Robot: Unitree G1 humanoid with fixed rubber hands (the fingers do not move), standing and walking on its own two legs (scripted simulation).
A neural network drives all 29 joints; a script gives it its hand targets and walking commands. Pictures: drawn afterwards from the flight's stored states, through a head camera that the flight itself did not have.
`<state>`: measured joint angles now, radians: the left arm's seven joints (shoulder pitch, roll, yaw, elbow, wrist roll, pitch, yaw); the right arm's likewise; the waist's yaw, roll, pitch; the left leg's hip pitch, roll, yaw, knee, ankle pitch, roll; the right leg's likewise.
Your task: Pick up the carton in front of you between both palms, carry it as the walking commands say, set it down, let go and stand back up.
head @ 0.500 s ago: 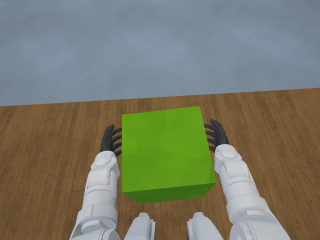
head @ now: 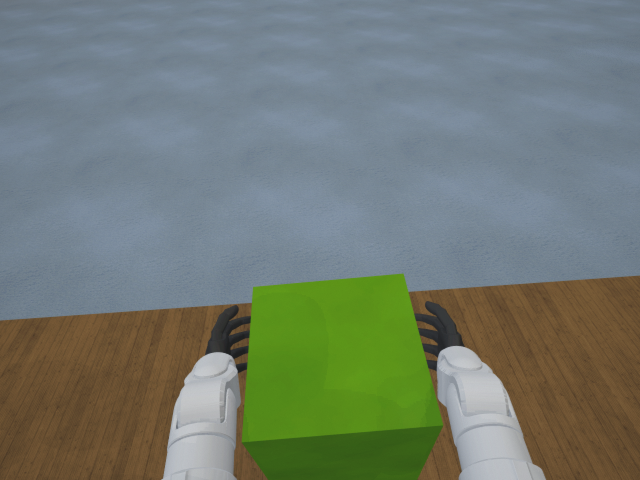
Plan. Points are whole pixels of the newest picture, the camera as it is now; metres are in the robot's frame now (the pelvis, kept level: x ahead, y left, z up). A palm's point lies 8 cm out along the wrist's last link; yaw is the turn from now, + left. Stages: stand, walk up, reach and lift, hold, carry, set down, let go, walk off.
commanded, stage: reach and lift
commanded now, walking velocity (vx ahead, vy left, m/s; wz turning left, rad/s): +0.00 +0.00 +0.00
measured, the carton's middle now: (337, 387) +0.29 +0.00 -0.06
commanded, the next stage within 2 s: hold in 0.98 s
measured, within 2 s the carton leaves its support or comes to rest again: neither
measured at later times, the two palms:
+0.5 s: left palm (220, 354) +0.29 +0.15 +0.03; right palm (453, 348) +0.29 -0.15 +0.03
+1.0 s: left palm (220, 351) +0.29 +0.15 +0.04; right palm (456, 346) +0.29 -0.15 +0.04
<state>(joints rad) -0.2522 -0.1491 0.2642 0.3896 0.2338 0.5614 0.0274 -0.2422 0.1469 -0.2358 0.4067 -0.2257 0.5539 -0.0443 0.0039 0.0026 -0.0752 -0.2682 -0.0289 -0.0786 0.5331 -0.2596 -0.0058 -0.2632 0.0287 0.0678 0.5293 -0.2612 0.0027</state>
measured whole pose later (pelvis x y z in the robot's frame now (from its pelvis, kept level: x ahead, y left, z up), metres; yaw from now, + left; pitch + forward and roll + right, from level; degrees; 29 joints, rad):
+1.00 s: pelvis +0.00 +0.00 +0.01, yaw +0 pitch -5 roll +0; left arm -0.25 -0.15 0.22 0.28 0.27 0.69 0.00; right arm -0.24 0.15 -0.20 0.28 -0.27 0.70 -0.02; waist 0.00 0.00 0.01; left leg -0.09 -0.02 -0.08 0.39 -0.20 -0.01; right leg -0.08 0.03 0.07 0.38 -0.20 0.00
